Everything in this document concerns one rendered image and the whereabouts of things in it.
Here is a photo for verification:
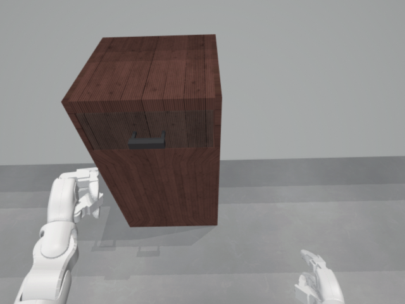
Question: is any drawer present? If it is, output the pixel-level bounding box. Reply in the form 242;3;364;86
77;110;213;150

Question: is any robot left hand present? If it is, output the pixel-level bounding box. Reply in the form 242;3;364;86
47;167;103;224

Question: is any handle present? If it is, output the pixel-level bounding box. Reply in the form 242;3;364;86
128;130;166;149

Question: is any cabinet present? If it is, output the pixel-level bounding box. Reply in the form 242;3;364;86
61;34;222;227

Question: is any robot right hand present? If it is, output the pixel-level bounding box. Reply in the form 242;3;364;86
295;250;344;304

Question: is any left robot forearm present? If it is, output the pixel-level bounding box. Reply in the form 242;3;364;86
14;220;79;304

